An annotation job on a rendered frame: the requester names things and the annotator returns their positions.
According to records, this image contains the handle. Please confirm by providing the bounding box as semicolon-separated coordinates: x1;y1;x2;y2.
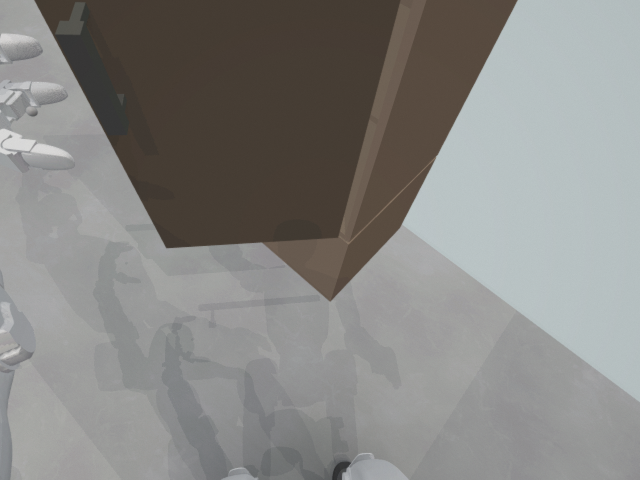
55;2;129;135

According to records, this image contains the left robot shin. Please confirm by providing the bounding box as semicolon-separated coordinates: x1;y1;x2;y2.
228;468;251;477

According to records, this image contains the robot left hand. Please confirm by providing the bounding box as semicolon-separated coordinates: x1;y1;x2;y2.
0;34;75;173

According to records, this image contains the right robot shin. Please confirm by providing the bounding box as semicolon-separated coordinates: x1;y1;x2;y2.
349;453;375;467

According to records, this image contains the robot shin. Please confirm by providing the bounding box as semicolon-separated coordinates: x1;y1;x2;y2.
349;453;375;467
228;468;251;477

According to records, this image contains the cupboard door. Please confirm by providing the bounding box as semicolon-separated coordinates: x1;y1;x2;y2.
34;0;400;248

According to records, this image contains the left robot upper arm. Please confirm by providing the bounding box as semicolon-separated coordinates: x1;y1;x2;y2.
0;286;36;480

